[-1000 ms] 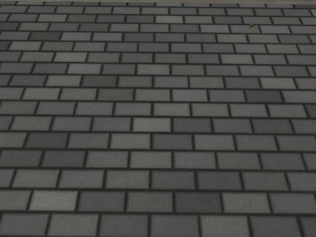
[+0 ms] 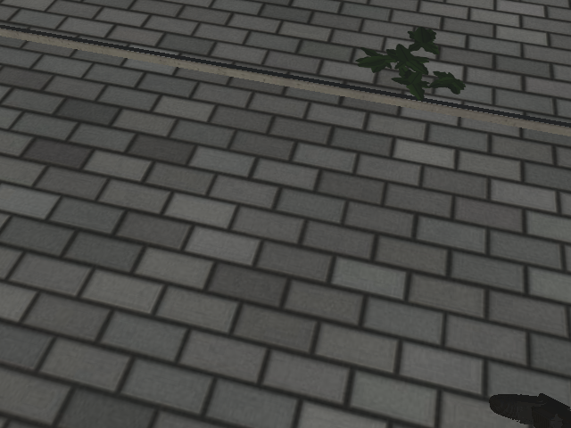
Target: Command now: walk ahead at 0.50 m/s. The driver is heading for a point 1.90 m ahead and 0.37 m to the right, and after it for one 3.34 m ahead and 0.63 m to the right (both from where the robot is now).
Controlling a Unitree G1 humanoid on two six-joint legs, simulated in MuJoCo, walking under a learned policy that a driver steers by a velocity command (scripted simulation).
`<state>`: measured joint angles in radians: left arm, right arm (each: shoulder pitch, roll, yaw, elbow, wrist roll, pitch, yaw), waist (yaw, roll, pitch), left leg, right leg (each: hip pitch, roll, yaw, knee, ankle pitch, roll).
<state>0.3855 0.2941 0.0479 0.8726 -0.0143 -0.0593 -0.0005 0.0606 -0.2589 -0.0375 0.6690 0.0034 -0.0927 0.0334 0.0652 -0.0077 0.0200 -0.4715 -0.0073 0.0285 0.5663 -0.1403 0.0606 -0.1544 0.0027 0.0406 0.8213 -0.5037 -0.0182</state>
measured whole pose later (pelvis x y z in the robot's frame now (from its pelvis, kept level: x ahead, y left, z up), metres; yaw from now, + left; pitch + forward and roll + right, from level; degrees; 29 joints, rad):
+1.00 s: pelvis +0.53 -0.02 +0.01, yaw -1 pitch +2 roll -2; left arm 0.39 0.28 0.06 0.92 -0.02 -0.06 0.00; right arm 0.04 -0.25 -0.03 0.75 0.01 -0.08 0.04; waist 0.09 0.03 0.01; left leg -0.53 0.06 -0.01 0.50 -0.02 0.03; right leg 0.05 0.03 -0.03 0.27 -0.35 -0.01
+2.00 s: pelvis +1.05 -0.14 +0.02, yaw -25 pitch +2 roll -1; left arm 0.34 0.26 0.06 0.84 -0.01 -0.07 0.00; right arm 0.04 -0.27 -0.05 0.82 0.01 -0.09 0.03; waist 0.07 0.05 0.02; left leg -0.63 0.09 -0.02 0.55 0.12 -0.01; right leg 0.03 0.09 0.04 0.23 -0.28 -0.08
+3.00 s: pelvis +1.54 -0.37 +0.03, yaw -15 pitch -1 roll -2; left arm 0.20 0.26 0.09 0.93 0.00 -0.06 0.00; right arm 0.19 -0.29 -0.09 0.82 0.02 0.05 0.01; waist -0.04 0.01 0.01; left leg -0.56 0.11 0.09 0.98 -0.35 0.04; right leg -0.02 -0.04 -0.22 0.29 -0.52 0.06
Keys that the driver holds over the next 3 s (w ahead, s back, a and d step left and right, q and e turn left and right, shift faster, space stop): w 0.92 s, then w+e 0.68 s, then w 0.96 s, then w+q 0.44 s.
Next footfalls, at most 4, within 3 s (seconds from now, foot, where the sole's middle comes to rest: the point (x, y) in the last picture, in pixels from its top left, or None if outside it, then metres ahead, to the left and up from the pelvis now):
0.50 right None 0.43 -0.14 -0.76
1.02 left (268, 317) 0.72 0.11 -0.76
1.58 right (382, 248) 0.96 -0.19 -0.76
2.12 left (359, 149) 1.35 -0.13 -0.76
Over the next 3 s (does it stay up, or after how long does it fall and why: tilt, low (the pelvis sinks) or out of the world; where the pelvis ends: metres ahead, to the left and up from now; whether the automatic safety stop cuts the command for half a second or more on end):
stays up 1.54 -0.37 0.03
